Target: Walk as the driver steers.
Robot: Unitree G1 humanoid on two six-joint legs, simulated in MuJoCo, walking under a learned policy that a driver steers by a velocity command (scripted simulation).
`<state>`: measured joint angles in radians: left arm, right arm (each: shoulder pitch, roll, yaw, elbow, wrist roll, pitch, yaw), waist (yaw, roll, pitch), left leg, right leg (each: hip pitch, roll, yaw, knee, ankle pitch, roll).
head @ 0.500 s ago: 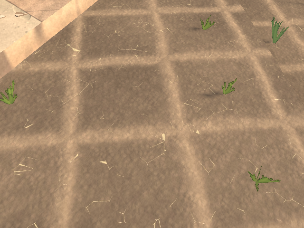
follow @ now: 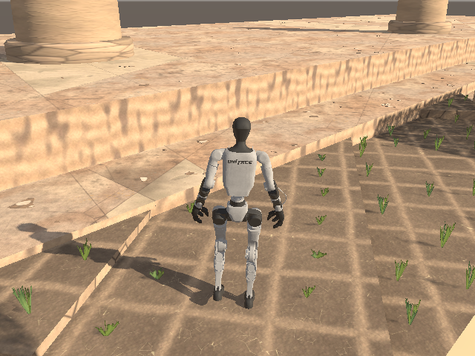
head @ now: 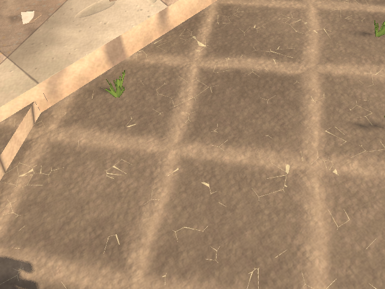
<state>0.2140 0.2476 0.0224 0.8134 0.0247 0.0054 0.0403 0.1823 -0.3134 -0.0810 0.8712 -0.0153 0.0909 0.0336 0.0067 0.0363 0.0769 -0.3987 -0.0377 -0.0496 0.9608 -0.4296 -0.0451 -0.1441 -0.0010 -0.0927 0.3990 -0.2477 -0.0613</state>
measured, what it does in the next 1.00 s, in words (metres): steps on the spot, turning right: left foot, then right foot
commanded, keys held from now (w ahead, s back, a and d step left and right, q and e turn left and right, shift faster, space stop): no key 0.16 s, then e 0.62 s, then w+e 0.10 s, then w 0.12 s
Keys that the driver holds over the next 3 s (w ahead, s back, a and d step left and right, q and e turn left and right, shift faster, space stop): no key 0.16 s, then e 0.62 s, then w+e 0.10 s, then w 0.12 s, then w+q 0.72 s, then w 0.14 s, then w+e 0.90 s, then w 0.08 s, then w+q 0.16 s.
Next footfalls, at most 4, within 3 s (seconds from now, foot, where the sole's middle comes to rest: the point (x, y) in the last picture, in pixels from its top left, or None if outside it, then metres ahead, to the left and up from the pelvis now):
0.18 left None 0.02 0.12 -0.78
0.66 right None -0.01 -0.08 -0.78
1.32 left None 0.28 0.04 -0.78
1.82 right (253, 244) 0.62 -0.13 -0.78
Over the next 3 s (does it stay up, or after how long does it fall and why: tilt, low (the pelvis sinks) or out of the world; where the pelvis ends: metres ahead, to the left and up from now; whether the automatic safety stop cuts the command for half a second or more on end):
stays up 1.01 -0.15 -0.01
